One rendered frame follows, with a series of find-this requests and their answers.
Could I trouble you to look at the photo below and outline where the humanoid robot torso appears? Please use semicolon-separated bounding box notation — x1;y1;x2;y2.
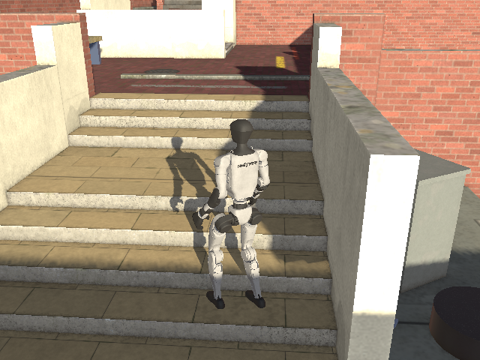
225;146;260;226

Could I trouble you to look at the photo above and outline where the left robot forearm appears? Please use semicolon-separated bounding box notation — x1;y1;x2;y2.
198;188;221;219

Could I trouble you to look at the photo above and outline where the robot left hand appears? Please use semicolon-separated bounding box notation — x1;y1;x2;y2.
192;212;210;230

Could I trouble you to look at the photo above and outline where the left robot shin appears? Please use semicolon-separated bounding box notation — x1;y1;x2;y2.
208;251;223;300

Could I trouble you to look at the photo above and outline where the robot right hand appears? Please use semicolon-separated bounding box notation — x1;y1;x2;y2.
246;197;257;206

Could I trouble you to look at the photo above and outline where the robot right upper arm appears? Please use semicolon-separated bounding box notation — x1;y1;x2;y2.
254;148;270;187

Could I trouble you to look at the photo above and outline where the robot left upper arm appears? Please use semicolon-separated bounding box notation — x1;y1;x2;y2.
214;154;230;199

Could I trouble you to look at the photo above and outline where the right robot forearm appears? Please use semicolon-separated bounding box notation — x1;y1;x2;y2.
252;184;269;199

